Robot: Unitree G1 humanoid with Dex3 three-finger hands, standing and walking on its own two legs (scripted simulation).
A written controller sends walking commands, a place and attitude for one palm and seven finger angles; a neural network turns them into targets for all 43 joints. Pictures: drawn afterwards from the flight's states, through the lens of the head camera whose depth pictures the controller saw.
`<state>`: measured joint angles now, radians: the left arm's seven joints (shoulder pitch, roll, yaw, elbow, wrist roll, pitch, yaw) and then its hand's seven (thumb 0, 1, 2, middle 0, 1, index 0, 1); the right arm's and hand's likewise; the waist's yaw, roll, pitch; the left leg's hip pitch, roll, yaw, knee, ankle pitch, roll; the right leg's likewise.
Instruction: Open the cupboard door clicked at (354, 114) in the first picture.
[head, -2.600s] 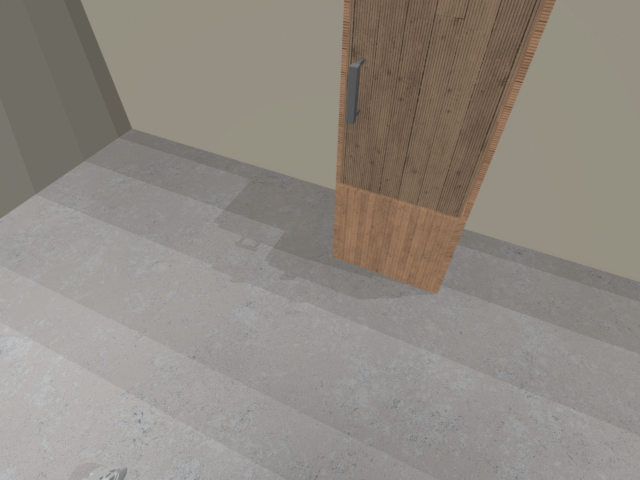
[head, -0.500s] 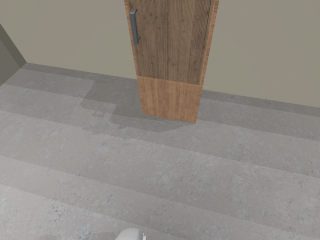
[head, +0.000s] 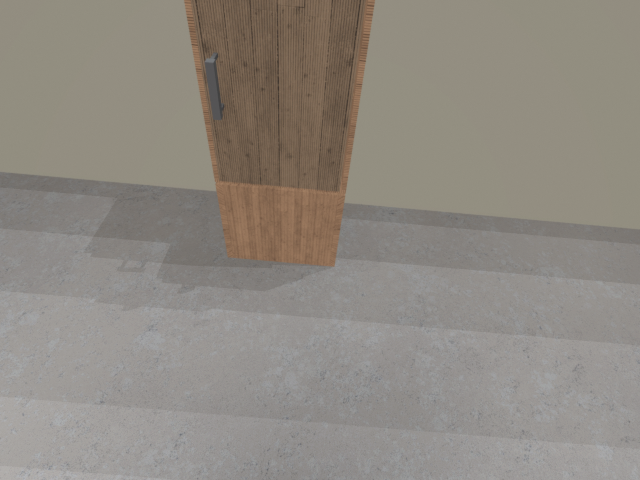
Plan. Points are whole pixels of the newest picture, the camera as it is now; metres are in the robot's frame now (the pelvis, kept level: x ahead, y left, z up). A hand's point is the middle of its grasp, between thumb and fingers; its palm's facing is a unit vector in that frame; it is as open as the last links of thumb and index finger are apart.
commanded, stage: take the last steps up to it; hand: left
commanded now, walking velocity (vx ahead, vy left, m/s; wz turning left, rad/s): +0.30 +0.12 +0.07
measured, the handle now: (216, 86) +1.00 +0.32 -0.01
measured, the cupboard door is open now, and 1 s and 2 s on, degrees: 0 0 0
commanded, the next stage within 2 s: come to a stop and stand still in 1.12 s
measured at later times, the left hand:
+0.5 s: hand out of the picture +0.02 +0.23 -0.19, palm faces +0.13 -0.98 -0.18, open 7.3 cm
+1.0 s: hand (173, 330) +0.39 +0.28 -0.17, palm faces +0.07 -0.98 -0.20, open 7.3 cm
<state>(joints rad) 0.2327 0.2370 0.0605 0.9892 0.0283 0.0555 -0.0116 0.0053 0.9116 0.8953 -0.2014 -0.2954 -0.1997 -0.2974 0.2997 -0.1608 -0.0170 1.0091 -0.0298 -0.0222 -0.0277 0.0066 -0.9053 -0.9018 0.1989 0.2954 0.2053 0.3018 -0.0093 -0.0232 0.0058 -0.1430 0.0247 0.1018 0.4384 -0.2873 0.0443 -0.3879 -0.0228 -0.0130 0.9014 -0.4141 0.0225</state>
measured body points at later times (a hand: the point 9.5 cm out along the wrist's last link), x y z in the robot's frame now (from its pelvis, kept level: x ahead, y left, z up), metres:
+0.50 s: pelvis +0.12 +0.06 -0.02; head +0.13 +0.07 +0.43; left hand +0.02 +0.28 -0.18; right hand +0.17 -0.19 -0.16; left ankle +0.20 +0.19 -0.73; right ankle +0.00 -0.13 -0.74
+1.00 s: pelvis +0.30 +0.10 -0.02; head +0.31 +0.07 +0.43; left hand +0.38 +0.33 -0.15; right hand +0.27 -0.11 -0.19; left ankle +0.21 +0.20 -0.70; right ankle +0.35 +0.01 -0.74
